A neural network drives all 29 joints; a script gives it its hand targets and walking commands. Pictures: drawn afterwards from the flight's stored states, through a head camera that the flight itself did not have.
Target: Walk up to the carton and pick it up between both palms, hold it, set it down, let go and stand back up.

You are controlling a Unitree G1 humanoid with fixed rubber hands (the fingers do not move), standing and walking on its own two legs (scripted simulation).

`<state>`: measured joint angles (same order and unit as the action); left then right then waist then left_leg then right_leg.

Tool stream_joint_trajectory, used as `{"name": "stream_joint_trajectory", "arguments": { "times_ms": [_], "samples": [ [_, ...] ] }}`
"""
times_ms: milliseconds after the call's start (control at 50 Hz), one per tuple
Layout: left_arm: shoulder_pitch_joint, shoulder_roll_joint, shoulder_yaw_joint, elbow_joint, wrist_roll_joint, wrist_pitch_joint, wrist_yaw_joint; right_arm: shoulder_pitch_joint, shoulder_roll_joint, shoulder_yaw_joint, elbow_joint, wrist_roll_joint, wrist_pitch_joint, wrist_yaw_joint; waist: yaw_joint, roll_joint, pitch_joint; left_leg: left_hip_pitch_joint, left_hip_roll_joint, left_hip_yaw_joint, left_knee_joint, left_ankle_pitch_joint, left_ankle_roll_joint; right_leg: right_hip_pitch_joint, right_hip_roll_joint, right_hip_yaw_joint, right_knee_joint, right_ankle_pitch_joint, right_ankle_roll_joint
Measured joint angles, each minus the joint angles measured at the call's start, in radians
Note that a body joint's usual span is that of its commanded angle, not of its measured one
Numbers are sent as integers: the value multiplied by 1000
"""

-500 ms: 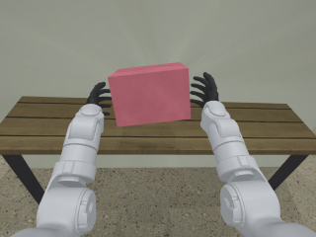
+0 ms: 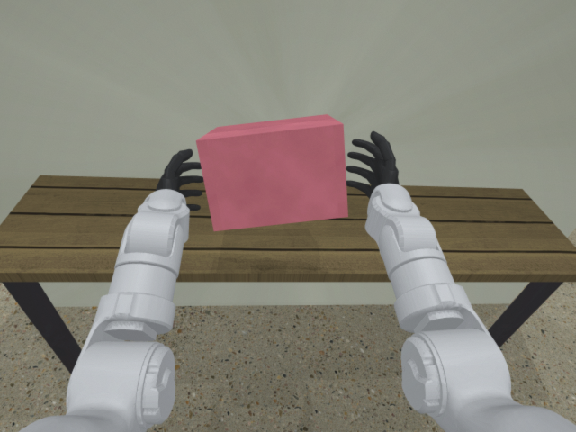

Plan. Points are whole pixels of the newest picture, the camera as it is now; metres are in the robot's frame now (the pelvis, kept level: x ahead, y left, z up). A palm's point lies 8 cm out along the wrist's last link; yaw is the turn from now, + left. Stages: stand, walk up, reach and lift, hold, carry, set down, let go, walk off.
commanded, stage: hold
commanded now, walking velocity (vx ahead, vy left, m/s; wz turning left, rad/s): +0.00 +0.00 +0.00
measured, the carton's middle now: (276, 167) +0.51 +0.00 +0.13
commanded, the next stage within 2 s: set down in 0.58 s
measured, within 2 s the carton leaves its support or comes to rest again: neither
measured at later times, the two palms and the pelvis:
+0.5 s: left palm (170, 200) +0.38 +0.16 +0.16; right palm (382, 188) +0.39 -0.14 +0.19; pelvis +0.00 +0.00 +0.00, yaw +0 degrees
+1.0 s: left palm (164, 217) +0.40 +0.17 +0.11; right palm (358, 176) +0.41 -0.11 +0.19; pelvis +0.01 +0.00 +0.00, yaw +0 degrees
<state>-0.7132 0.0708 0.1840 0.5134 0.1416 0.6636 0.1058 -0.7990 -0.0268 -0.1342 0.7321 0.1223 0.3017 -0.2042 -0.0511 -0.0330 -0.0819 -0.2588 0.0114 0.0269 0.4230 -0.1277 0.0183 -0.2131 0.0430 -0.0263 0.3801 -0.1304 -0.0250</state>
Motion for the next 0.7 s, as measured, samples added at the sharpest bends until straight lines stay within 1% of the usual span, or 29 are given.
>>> {"name": "stream_joint_trajectory", "arguments": {
  "times_ms": [700],
  "samples": [
    [4,0,0,2,5,-2,-4,0,3,0,0,-6,0,0,2,-1,0,0,0,0,-1,0,1,1,0,0,-2,0,0]
  ]
}}
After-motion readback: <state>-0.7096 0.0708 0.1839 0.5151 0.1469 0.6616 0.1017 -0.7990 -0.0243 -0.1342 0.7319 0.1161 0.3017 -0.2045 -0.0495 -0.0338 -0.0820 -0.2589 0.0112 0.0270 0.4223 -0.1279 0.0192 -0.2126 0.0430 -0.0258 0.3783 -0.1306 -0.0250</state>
